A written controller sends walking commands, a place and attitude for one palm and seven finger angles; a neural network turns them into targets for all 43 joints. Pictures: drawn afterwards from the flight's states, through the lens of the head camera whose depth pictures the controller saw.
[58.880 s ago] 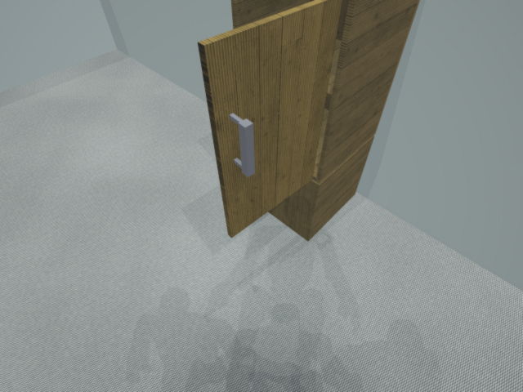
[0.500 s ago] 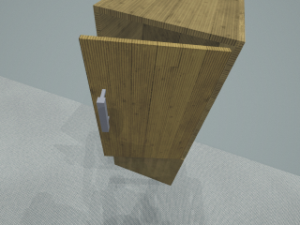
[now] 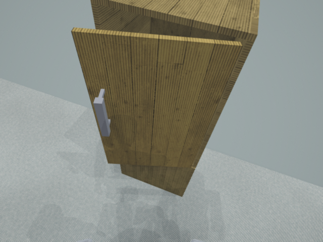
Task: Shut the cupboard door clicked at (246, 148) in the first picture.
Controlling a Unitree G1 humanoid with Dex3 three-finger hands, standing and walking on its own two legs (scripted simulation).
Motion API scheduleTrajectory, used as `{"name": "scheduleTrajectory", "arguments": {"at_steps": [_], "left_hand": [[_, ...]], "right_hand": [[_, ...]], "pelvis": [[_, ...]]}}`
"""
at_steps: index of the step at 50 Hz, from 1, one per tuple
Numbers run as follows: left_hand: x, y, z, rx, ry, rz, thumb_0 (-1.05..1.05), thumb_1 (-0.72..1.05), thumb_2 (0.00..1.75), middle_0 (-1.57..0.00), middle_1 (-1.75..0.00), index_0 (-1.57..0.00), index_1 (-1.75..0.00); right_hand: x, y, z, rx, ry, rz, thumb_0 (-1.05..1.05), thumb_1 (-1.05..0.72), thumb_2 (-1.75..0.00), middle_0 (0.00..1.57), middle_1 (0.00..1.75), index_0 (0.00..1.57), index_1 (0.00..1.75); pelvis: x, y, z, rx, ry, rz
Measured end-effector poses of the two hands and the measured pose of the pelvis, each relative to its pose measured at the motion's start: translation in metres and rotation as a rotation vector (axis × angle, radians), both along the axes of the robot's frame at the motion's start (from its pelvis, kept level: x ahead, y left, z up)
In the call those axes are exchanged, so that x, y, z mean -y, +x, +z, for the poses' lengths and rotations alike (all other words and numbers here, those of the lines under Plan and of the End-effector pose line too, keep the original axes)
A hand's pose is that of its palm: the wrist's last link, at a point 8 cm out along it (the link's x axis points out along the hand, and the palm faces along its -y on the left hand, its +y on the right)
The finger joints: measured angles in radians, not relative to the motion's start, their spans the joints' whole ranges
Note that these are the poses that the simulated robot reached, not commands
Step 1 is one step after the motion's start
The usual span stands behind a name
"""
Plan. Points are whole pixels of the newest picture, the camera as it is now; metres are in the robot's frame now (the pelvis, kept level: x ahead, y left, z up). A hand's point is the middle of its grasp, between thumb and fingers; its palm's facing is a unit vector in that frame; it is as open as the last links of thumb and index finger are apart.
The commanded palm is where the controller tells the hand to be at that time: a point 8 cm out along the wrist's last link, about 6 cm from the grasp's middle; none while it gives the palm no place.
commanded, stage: come to a stop and stand still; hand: left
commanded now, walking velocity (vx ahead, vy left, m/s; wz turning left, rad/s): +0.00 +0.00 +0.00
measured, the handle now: (104, 113) +0.44 +0.19 +0.04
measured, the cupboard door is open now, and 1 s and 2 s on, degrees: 19 19 19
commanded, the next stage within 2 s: look again from close up in 0.96 s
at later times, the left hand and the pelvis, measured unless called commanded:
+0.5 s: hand out of the picture -0.08 +0.16 -0.16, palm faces +0.02 -0.99 -0.15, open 7.4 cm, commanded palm none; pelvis -0.05 +0.01 +0.02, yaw -1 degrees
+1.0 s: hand out of the picture -0.13 +0.14 -0.16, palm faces +0.06 -0.99 -0.14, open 7.4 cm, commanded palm none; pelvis -0.07 +0.01 +0.02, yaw -1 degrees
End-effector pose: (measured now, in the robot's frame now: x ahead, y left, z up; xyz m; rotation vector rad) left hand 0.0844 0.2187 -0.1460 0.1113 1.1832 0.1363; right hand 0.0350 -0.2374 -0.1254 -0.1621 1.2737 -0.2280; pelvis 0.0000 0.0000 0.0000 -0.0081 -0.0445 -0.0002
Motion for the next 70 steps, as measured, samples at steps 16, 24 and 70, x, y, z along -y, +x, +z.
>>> {"name": "scheduleTrajectory", "arguments": {"at_steps": [16, 24, 70], "left_hand": [[-0.015, -0.124, 0.015, -0.241, 0.026, 0.024, 0.0, 0.92, 0.9, -0.2, -0.3, -0.2, -0.29], [0.002, -0.167, 0.016, -0.298, -0.014, 0.016, 0.01, 0.91, 0.9, -0.2, -0.3, -0.2, -0.29], [-0.008, -0.124, 0.02, -0.109, 0.051, 0.006, 0.0, 0.91, 0.9, -0.2, -0.3, -0.2, -0.29]], "right_hand": [[-0.023, -0.036, 0.005, -0.02, 0.039, 0.0, 0.0, -0.94, -0.9, 0.2, 0.3, 0.2, 0.3], [-0.027, -0.08, 0.004, -0.089, 0.061, -0.018, 0.0, -0.94, -0.9, 0.2, 0.3, 0.2, 0.3], [-0.024, -0.079, -0.009, -0.057, 0.085, 0.025, 0.01, -0.93, -0.9, 0.2, 0.3, 0.2, 0.3]], "pelvis": [[-0.014, -0.03, 0.017, -0.029, 0.013, -0.018], [-0.013, -0.045, 0.021, -0.009, 0.002, -0.019], [-0.007, -0.044, 0.012, -0.043, 0.002, -0.007]]}}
